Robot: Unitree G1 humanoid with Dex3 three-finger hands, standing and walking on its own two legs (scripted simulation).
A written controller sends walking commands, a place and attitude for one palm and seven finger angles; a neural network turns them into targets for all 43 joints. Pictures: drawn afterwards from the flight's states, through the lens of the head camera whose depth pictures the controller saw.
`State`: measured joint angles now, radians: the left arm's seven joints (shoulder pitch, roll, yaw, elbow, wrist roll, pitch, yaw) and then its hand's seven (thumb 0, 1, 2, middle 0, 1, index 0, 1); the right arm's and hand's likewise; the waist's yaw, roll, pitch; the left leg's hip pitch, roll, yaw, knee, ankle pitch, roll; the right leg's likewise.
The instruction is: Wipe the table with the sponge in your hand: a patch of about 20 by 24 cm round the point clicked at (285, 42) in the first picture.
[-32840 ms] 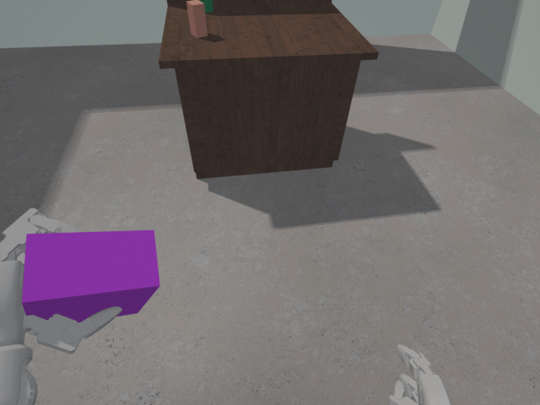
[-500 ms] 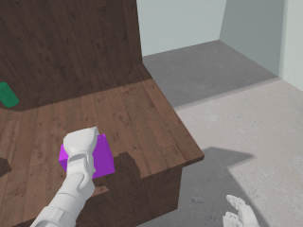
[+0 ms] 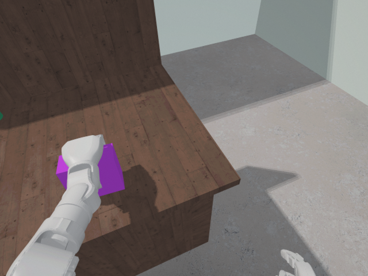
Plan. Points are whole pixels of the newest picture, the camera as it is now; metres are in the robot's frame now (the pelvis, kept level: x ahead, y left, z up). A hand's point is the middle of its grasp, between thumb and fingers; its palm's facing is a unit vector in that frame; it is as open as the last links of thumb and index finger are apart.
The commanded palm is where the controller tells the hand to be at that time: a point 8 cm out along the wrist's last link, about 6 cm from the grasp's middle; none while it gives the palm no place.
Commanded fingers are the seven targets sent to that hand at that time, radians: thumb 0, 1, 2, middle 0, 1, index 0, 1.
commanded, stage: wipe forward along the middle lane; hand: left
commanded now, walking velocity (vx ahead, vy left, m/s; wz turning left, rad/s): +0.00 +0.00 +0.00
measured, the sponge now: (95, 177) +0.36 +0.26 -0.02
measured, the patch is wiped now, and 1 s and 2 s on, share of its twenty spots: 1.00 1.00 1.00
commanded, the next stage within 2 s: slide back across to the first lane in 0.70 s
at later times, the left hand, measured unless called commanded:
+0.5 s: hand (86, 154) +0.40 +0.29 +0.03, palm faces -0.08 -0.02 -1.00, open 10.5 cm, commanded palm +0.38 +0.29 +0.05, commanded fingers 0.00 0.10 1.30 -1.20 -1.60 -1.20 -1.60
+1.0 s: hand (80, 141) +0.44 +0.32 +0.03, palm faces -0.09 -0.02 -1.00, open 10.5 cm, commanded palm +0.41 +0.32 +0.08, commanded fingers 0.00 0.10 1.30 -1.20 -1.60 -1.20 -1.60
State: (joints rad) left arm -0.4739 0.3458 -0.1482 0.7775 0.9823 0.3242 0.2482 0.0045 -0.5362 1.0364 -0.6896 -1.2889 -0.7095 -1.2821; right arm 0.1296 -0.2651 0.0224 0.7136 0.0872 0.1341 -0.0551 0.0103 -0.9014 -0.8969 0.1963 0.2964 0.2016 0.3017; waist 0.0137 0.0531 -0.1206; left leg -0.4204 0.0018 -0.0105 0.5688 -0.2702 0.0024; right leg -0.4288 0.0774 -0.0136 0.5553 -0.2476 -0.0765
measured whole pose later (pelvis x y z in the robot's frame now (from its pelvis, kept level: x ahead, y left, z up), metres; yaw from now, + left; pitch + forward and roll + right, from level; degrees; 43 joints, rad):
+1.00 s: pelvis +0.01 +0.03 +0.00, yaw -1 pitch +14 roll -2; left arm -0.71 0.49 -0.02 1.06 1.02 0.18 0.28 0.01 -0.54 1.04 -0.69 -1.29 -0.71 -1.29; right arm 0.28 -0.27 0.00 0.75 0.07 0.13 -0.02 0.01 -0.90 -0.90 0.20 0.30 0.20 0.30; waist -0.07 0.04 -0.14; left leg -0.56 0.00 0.01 0.63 -0.30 0.04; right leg -0.55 0.07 0.01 0.55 -0.24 -0.03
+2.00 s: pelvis +0.04 +0.05 +0.00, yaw +0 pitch +9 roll -2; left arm -0.34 0.46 -0.06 0.63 0.99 0.24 0.23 0.01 -0.51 1.04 -0.65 -1.33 -0.67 -1.32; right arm 0.18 -0.26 0.00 0.70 0.08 0.17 0.00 0.01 -0.90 -0.90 0.20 0.30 0.20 0.30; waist 0.03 0.05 -0.13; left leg -0.40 -0.04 -0.01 0.57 -0.32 0.06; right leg -0.37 0.04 0.00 0.49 -0.27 -0.01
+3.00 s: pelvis +0.03 +0.03 +0.01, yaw -1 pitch +4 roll -1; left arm 0.08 0.38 -0.11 0.18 0.97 0.34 0.24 0.00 -0.50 1.04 -0.63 -1.34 -0.65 -1.34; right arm 0.07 -0.25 0.02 0.67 0.07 0.12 0.00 0.01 -0.90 -0.90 0.20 0.30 0.20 0.30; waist 0.08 0.07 -0.11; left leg -0.27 -0.03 0.01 0.52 -0.31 0.04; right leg -0.27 0.05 0.02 0.48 -0.27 -0.03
